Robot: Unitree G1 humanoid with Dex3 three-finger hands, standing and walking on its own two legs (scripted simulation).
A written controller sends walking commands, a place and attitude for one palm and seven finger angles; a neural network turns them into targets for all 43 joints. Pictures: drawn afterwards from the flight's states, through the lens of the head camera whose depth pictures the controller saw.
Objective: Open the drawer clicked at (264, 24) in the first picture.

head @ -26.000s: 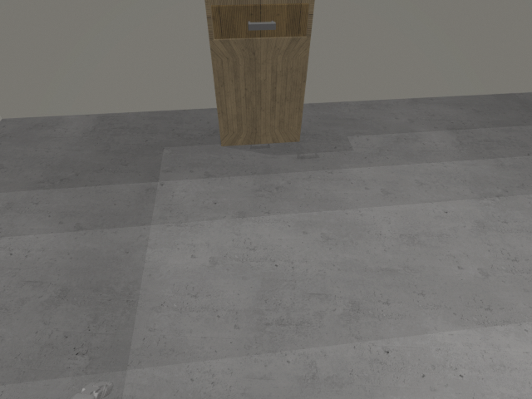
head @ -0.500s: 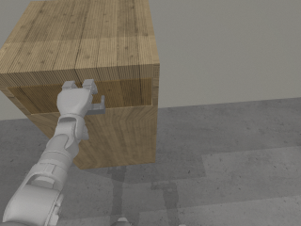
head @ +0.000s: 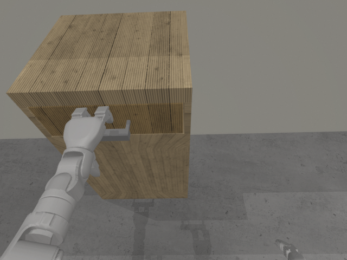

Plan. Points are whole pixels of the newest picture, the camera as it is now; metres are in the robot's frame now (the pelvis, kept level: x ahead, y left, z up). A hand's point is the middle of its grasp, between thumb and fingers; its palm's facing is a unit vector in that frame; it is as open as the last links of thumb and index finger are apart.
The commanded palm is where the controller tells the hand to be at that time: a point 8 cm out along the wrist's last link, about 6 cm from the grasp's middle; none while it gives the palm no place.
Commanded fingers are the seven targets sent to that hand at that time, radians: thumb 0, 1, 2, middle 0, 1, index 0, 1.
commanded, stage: re-aim the fingers above the handle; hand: left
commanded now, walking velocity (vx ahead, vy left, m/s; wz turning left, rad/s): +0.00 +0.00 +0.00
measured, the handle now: (109, 129) +0.48 +0.23 -0.03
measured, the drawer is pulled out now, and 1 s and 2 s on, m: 0.00 0.00 0.00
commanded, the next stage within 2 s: lower the fingers behind the handle in 1.86 s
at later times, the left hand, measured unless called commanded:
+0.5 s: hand (92, 139) +0.40 +0.24 +0.03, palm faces +0.00 -0.01 -1.00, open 13.8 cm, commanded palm +0.37 +0.24 +0.09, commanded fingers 0.00 -0.50 0.30 -0.30 -1.20 -0.30 -1.20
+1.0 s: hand (85, 140) +0.39 +0.25 +0.03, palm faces -0.02 +0.02 -1.00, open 13.8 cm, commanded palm +0.37 +0.23 +0.09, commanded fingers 0.00 -0.50 0.30 -0.30 -1.20 -0.30 -1.20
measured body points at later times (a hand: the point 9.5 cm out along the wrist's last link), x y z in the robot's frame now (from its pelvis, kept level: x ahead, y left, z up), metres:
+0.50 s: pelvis -0.02 +0.01 +0.00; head +0.04 -0.01 +0.45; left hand +0.39 +0.23 +0.08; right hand +0.04 -0.26 -0.14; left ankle +0.01 +0.15 -0.71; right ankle -0.05 -0.11 -0.71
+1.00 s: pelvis -0.02 +0.02 +0.00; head +0.02 -0.01 +0.45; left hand +0.39 +0.25 +0.09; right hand +0.06 -0.24 -0.14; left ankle +0.01 +0.15 -0.71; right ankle -0.05 -0.11 -0.71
